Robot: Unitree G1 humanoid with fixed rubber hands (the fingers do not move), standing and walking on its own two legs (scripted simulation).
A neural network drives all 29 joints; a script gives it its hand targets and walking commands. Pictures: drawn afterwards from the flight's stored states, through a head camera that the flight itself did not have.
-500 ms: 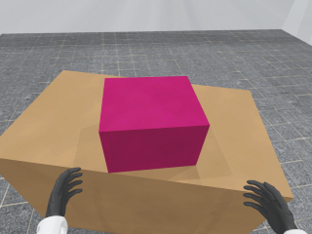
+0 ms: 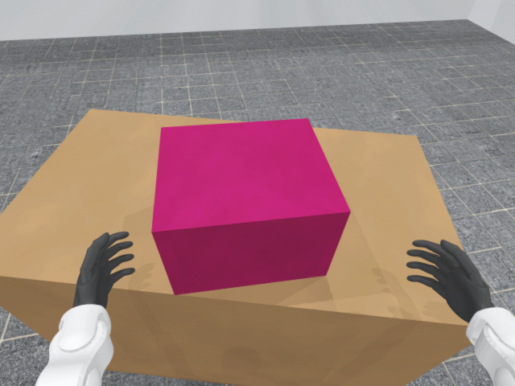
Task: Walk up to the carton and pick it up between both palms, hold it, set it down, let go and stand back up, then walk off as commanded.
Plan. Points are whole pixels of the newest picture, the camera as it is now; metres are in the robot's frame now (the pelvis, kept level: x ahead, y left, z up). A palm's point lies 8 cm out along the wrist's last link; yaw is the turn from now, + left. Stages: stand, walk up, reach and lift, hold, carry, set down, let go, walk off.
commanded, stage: reach and lift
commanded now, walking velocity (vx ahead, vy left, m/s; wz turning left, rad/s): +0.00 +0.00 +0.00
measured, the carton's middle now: (244, 202) +0.47 +0.07 +0.00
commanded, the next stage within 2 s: none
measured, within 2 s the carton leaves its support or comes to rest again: neither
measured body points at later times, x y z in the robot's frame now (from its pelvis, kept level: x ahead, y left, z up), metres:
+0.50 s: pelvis -0.03 -0.01 +0.00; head -0.01 -0.02 +0.45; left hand +0.28 +0.27 +0.10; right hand +0.35 -0.24 +0.10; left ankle -0.03 +0.12 -0.75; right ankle -0.03 -0.11 -0.75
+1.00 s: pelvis -0.02 -0.01 +0.00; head +0.02 -0.01 +0.44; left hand +0.35 +0.28 +0.12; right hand +0.43 -0.23 +0.13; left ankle -0.03 +0.12 -0.75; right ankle -0.03 -0.11 -0.75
